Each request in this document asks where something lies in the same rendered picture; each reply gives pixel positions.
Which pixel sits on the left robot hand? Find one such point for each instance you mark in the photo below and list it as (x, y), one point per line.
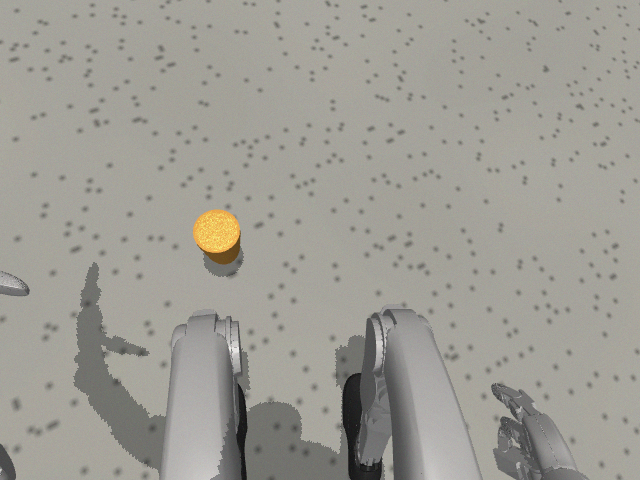
(11, 285)

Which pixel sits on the left robot arm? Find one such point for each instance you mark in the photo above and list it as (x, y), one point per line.
(7, 470)

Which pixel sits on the cup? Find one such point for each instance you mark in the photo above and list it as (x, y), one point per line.
(217, 234)

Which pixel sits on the right robot foot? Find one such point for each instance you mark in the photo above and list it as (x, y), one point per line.
(352, 411)

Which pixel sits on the right robot hand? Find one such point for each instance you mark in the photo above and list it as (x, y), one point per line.
(543, 448)

